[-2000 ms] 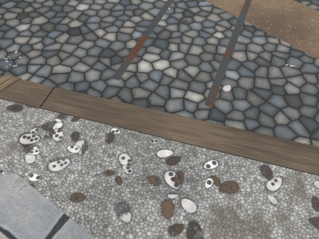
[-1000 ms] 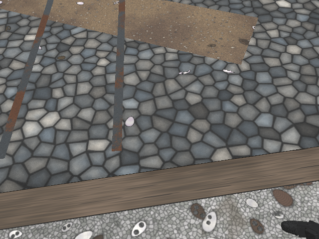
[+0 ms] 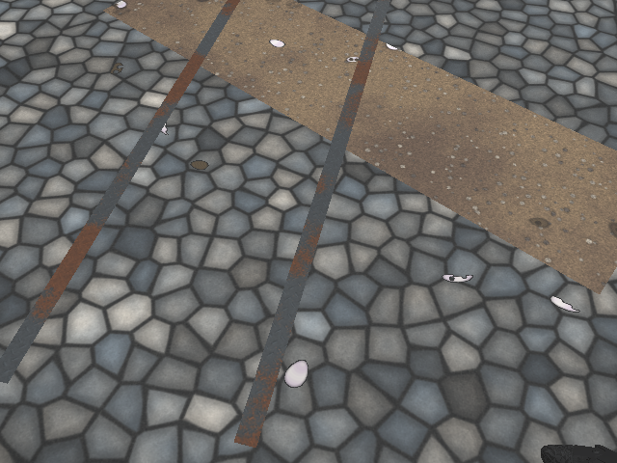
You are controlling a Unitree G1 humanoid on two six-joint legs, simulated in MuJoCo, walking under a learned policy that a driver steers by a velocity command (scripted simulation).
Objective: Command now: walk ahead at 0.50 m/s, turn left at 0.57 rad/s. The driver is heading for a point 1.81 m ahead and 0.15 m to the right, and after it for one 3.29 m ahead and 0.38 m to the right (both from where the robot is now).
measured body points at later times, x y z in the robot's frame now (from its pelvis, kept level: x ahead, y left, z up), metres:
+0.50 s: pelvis +0.26 +0.03 +0.00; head +0.27 +0.06 +0.45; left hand +0.40 +0.33 -0.09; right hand +0.36 -0.24 -0.10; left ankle +0.15 +0.10 -0.73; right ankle +0.50 -0.11 -0.68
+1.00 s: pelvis +0.61 -0.01 -0.11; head +0.66 -0.02 +0.34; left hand +0.66 +0.25 -0.24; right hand +0.81 -0.26 -0.20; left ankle +0.76 +0.15 -0.80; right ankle +0.58 -0.09 -0.85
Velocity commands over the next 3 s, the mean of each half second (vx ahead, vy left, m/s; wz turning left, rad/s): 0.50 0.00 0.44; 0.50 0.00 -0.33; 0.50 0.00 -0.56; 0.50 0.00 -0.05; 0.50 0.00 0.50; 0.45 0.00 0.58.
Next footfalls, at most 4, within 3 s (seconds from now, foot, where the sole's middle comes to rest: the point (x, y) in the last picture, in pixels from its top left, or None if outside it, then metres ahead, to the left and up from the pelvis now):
0.06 left None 0.19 0.11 -0.76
0.72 right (374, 418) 0.62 -0.08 -0.89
1.16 left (313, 308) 0.90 0.09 -0.89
1.66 right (441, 270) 1.06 -0.26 -0.89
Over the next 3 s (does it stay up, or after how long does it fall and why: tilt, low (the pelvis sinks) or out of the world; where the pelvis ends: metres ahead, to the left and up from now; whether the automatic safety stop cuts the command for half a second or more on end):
stays up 1.66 -0.26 -0.11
